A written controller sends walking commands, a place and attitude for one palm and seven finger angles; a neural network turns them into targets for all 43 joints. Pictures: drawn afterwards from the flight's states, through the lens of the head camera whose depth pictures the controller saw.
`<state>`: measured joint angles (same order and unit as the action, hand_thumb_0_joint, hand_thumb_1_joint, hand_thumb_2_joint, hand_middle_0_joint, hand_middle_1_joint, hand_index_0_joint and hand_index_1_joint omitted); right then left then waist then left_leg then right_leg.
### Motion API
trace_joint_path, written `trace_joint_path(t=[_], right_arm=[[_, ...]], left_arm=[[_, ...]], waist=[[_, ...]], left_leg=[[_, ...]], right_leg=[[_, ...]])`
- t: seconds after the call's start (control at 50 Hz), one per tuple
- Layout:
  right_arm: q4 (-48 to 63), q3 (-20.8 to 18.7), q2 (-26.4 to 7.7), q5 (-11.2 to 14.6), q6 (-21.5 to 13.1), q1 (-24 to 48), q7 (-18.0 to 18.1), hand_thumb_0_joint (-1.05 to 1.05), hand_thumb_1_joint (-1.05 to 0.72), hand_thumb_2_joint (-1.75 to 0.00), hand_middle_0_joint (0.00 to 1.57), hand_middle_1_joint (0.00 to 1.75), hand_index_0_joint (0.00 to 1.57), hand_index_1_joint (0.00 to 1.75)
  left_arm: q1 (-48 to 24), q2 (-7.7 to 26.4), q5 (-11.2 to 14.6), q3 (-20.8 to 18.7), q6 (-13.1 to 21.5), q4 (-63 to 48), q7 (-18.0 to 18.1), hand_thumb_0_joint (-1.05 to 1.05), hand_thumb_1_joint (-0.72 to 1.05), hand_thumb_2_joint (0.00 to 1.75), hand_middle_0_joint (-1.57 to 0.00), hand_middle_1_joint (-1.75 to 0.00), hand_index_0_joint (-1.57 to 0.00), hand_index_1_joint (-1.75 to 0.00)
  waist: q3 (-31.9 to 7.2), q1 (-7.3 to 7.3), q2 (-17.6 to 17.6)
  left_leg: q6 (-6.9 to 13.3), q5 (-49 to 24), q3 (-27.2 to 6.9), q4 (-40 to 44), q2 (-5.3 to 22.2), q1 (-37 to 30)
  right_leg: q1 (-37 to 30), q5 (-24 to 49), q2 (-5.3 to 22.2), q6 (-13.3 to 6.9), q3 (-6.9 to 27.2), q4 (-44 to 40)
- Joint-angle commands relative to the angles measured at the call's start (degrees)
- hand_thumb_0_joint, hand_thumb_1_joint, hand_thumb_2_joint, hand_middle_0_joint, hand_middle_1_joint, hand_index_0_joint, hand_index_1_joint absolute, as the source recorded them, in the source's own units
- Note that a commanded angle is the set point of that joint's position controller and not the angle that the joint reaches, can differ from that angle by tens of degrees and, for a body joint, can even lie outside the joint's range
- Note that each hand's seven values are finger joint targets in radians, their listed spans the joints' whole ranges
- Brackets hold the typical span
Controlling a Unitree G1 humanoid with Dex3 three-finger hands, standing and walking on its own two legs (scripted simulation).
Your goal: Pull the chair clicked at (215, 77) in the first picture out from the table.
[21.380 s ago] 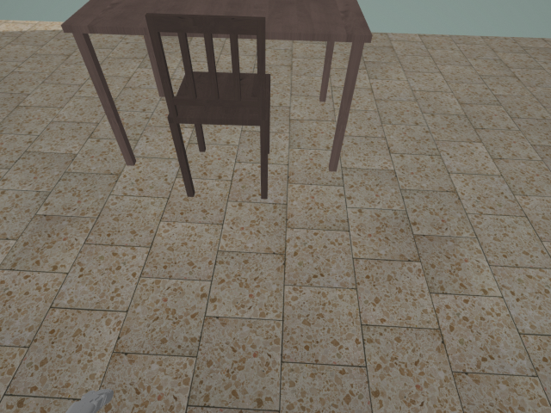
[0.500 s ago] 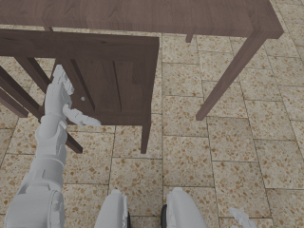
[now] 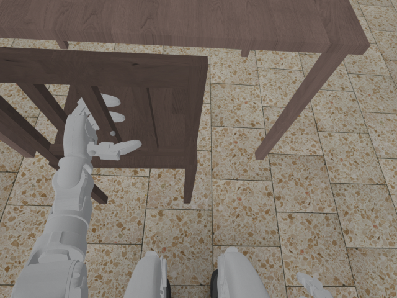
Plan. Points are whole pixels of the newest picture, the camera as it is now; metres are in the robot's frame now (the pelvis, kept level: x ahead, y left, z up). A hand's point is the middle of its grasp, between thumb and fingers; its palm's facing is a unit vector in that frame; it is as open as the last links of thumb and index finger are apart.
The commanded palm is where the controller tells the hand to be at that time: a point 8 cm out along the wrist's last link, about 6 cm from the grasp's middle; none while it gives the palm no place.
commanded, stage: hook a spindle and tug to test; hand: left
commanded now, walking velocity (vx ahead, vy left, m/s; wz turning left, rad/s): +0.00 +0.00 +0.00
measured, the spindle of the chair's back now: (105, 121) +0.46 +0.18 +0.01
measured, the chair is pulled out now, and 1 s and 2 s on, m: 0.00 0.04 0.17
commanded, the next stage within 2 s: step backward, pulling the chair out in 0.88 s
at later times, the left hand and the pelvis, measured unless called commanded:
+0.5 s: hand (113, 136) +0.42 +0.16 +0.02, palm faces +0.02 -1.00 -0.02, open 5.4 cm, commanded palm +0.39 +0.21 +0.02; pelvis +0.00 -0.01 +0.00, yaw +0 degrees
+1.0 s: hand (110, 151) +0.39 +0.16 +0.02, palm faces +0.00 -1.00 -0.03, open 5.5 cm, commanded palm +0.37 +0.21 +0.02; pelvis +0.01 +0.00 +0.00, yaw +0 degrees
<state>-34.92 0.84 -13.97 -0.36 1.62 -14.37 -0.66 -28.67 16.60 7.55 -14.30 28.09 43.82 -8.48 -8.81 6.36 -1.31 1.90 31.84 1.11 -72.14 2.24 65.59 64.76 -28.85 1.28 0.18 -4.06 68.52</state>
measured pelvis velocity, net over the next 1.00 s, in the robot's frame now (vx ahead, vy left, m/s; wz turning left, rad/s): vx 0.01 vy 0.00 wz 0.00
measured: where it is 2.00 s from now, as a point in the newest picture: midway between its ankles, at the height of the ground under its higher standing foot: outside the picture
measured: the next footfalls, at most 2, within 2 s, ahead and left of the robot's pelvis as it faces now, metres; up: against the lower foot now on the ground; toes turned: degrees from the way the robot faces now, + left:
none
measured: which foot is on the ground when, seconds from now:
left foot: down 0.00-1.00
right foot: down 0.00-1.00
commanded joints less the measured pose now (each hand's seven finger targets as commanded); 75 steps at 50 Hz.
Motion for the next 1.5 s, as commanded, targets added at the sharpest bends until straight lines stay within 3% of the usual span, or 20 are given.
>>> trace_joint_path(t=[0.0, 0.06, 0.16, 0.28, 0.42, 0.52, 0.68, 0.74, 0.92, 0.94, 0.96, 0.98, 1.0, 1.06, 1.12, 1.18, 1.24, 1.34, 1.4, 1.48], right_arm=[[4.33, -3.73, -9.79, 0.04, -1.61, -5.6, 0.61, 0.0, -0.9, -0.9, 0.2, 0.3, 0.2, 0.3], [4.9, -3.85, -9.48, 0.23, -1.63, -5.09, 0.55, 0.0, -0.9, -0.9, 0.2, 0.3, 0.2, 0.3], [4.28, -3.74, -9.72, 0.3, -1.68, -5.22, 0.92, 0.0, -0.9, -0.9, 0.2, 0.3, 0.2, 0.3], [5.35, -3.86, -9.35, 0.38, -1.76, -4.87, 0.69, 0.0, -0.9, -0.9, 0.2, 0.3, 0.2, 0.3], [6.29, -3.99, -8.97, 0.49, -1.71, -4.27, 0.25, 0.0, -0.9, -0.9, 0.2, 0.3, 0.2, 0.3], [6.48, -3.84, -8.75, 0.66, -1.93, -3.65, 0.24, 0.0, -0.9, -0.9, 0.2, 0.3, 0.2, 0.3], [6.64, -4.25, -8.76, 0.61, -2.67, -3.38, 0.15, 0.0, -0.9, -0.9, 0.2, 0.3, 0.2, 0.3], [7.03, -4.38, -8.6, 0.65, -2.96, -3.14, 0.09, 0.0, -0.9, -0.9, 0.2, 0.3, 0.2, 0.3], [6.89, -4.42, -8.59, 0.53, -3.73, -2.41, 0.49, 0.0, -0.9, -0.9, 0.2, 0.3, 0.2, 0.3], [6.81, -4.38, -8.53, 0.56, -3.77, -2.13, 0.54, 0.0, -0.9, -0.9, 0.2, 0.3, 0.2, 0.3], [6.51, -4.2, -8.24, 0.45, -4.05, -1.76, 0.44, 0.0, -0.9, -0.9, 0.2, 0.3, 0.2, 0.3], [10.42, -4.18, -7.85, 2.93, 0.29, -4.5, 2.56, 0.0, -0.9, -0.9, 0.2, 0.3, 0.2, 0.3], [12.43, -3.92, -7.0, 2.89, 1.14, -5.33, 4.36, 0.0, -0.9, -0.9, 0.2, 0.3, 0.2, 0.3], [10.53, -3.38, -6.61, 3.5, 2.54, -3.55, 6.47, 0.0, -0.9, -0.9, 0.2, 0.3, 0.2, 0.3], [7.35, -2.89, -7.14, 3.35, 3.84, -3.7, 7.24, 0.0, -0.9, -0.9, 0.2, 0.3, 0.2, 0.3], [5.38, -2.95, -7.66, 2.92, 3.94, -4.54, 7.91, 0.0, -0.9, -0.9, 0.2, 0.3, 0.2, 0.3], [4.24, -3.14, -7.67, 2.56, 4.14, -4.51, 7.91, 0.0, -0.9, -0.9, 0.2, 0.3, 0.2, 0.3], [4.64, -3.31, -7.54, 2.26, 4.59, -2.0, 7.42, 0.0, -0.9, -0.9, 0.2, 0.3, 0.2, 0.3], [5.14, -3.42, -7.79, 2.13, 4.48, -1.2, 7.51, 0.0, -0.9, -0.9, 0.2, 0.3, 0.2, 0.3], [5.29, -3.7, -7.41, 2.21, 4.67, -1.03, 7.68, 0.0, -0.9, -0.9, 0.2, 0.3, 0.2, 0.3]], left_arm=[[-18.08, 11.19, 0.47, -2.45, 4.08, -11.03, 0.03, 0.0, 0.45, 0.71, -0.5, -1.45, -0.5, -1.45], [-17.24, 9.19, 1.02, -1.1, 3.85, -12.05, -0.69, 0.0, 0.62, 0.78, -0.5, -1.45, -0.5, -1.45], [-19.13, 10.77, 1.38, -2.19, 3.54, -10.65, -1.08, 0.0, 0.9, 0.9, -0.5, -1.45, -0.5, -1.45], [-15.05, 9.26, 1.76, -1.41, 3.74, -13.28, -1.32, 0.0, 0.9, 0.9, -0.5, -1.45, -0.5, -1.45], [-7.55, 9.87, 1.68, -1.9, 3.83, -17.61, -0.9, 0.0, 0.9, 0.9, -0.5, -1.45, -0.5, -1.45], [-4.87, 9.39, 2.14, -1.86, 3.93, -17.8, -0.99, 0.0, 0.9, 0.9, -0.5, -1.45, -0.5, -1.45], [-0.87, 7.74, 3.09, -1.01, 4.14, -21.85, -1.33, 0.0, 0.9, 0.9, -0.5, -1.45, -0.5, -1.45], [3.38, 7.82, 3.36, -1.41, 4.01, -23.77, -1.37, 0.0, 0.9, 0.9, -0.5, -1.45, -0.5, -1.45], [2.86, 7.32, 3.05, -0.97, 4.15, -25.44, -1.21, 0.0, 0.9, 0.9, -0.5, -1.45, -0.5, -1.45], [1.8, 6.32, 2.98, 0.19, 4.12, -25.31, -1.23, 0.0, 0.9, 0.9, -0.5, -1.45, -0.5, -1.45], [-1.47, 1.74, 2.96, 4.89, 3.94, -25.45, -1.39, 0.0, 0.9, 0.9, -0.5, -1.45, -0.5, -1.45], [-10.94, 22.81, -4.43, -3.7, -2.45, -37.15, 6.3, 0.0, 0.9, 0.9, -0.5, -1.45, -0.5, -1.45], [-10.41, 19.18, -4.7, -1.55, -6.29, -38.28, 9.52, 0.0, 0.9, 0.9, -0.5, -1.45, -0.5, -1.45], [1.98, 8.96, -5.16, 4.36, -13.49, -26.96, 12.38, 0.0, 0.9, 0.9, -0.5, -1.45, -0.5, -1.45], [1.38, 6.11, -5.89, 7.15, -16.58, -15.12, 13.95, 0.0, 0.9, 0.9, -0.5, -1.45, -0.5, -1.45], [-5.1, 5.97, -6.33, 8.31, -15.68, -9.23, 14.53, 0.0, 0.9, 0.9, -0.5, -1.45, -0.5, -1.45], [-6.9, 4.71, -6.6, 9.75, -14.58, -4.5, 14.24, 0.0, 0.9, 0.9, -0.5, -1.45, -0.5, -1.45], [-4.92, 3.37, -6.19, 10.65, -13.37, -1.1, 13.51, 0.0, 0.9, 0.9, -0.5, -1.45, -0.5, -1.45], [-2.79, 4.47, -6.04, 9.75, -12.7, -1.74, 13.53, 0.0, 0.9, 0.9, -0.5, -1.45, -0.5, -1.45], [-0.35, 4.03, -5.91, 10.01, -12.39, -3.15, 13.5, 0.0, 0.9, 0.9, -0.5, -1.45, -0.5, -1.45]], waist=[[-25.94, 0.41, -4.3], [-27.82, 0.33, -4.1], [-26.75, 0.69, -3.26], [-29.85, -0.58, -4.1], [-29.61, -1.94, -3.61], [-25.84, -1.52, -2.83], [-26.42, -1.71, -2.82], [-27.25, -2.82, -4.14], [-26.75, -2.15, -2.53], [-25.73, -1.72, -2.9], [-24.83, -0.22, -4.1], [-39.49, -4.72, -7.28], [-36.35, -3.22, -9.87], [-25.72, -2.53, -5.88], [-17.22, -2.08, -1.27], [-15.63, -2.01, -3.76], [-13.92, -2.39, -8.9], [-11.12, -3.57, -11.05], [-10.72, -4.1, -10.19], [-12.78, -3.77, -4.64]], left_leg=[[-1.45, -23.33, -4.04, 8.52, -1.01, -19.94], [-1.45, -23.98, -3.68, 8.43, -1.14, -20.98], [-1.2, -21.94, -3.67, 8.2, -1.29, -18.97], [-1.3, -25.03, -3.41, 8.42, -1.35, -21.09], [-1.23, -26.85, -2.72, 9.1, -1.25, -20.77], [-1.03, -24.08, -2.07, 9.37, -1.41, -17.56], [-1.25, -27.47, -2.43, 9.31, -1.14, -19.95], [-1.5, -30.57, -2.54, 9.56, -1.01, -21.8], [-1.46, -29.09, -2.96, 8.81, -1.05, -20.76], [-1.49, -28.74, -3.06, 8.78, -1.02, -20.88], [-1.49, -27.28, -3.29, 8.37, -1.01, -21.42], [-0.7, -25.62, -1.95, 20.68, -0.11, -40.22], [-0.57, -27.24, -1.74, 22.45, -0.85, -42.43], [-0.66, -32.22, -3.42, 26.27, 1.19, -40.16], [-0.18, -32.44, -4.31, 30.11, 3.26, -38.17], [-0.43, -41.71, -4.76, 32.98, 5.45, -43.01], [-0.09, -50.08, -6.59, 35.51, 7.67, -48.63], [0.69, -48.46, -8.08, 39.94, 10.05, -50.44], [0.42, -46.39, -7.51, 40.99, 10.05, -49.31], [-0.98, -44.18, -5.55, 39.85, 9.11, -49.73]], right_leg=[[-12.5, 16.43, -1.84, -1.68, 1.41, -6.36], [-13.53, 17.26, -1.77, -1.59, 1.54, -6.67], [-13.85, 16.47, -1.75, -1.47, 1.81, -6.88], [-15.75, 18.83, -1.7, -1.56, 1.88, -6.72], [-18.86, 21.72, -1.84, -1.57, 2.22, -6.96], [-19.45, 21.32, -1.87, -1.41, 2.55, -7.39], [-19.2, 22.97, -1.74, -1.33, 2.08, -6.93], [-19.67, 24.5, -1.7, -1.51, 2.02, -6.79], [-18.38, 23.52, -1.67, -1.35, 1.89, -5.93], [-17.34, 22.84, -1.65, -1.34, 1.8, -6.0], [-14.68, 20.93, -1.55, -1.25, 1.39, -6.03], [-38.79, 23.82, 2.43, -2.32, 7.31, -17.38], [-40.25, 29.91, 1.9, -2.0, 6.34, -20.32], [-38.02, 36.0, 2.73, -1.29, 5.14, -21.21], [-40.03, 37.42, 3.81, -0.18, 5.48, -25.32], [-41.62, 42.29, 4.54, 0.26, 5.57, -27.56], [-41.47, 37.66, 3.65, 0.17, 5.21, -28.88], [-44.71, 26.77, 2.27, -0.48, 4.69, -30.54], [-47.94, 31.37, 2.79, -0.85, 5.34, -31.54], [-51.45, 42.43, 4.56, -1.33, 7.06, -33.43]])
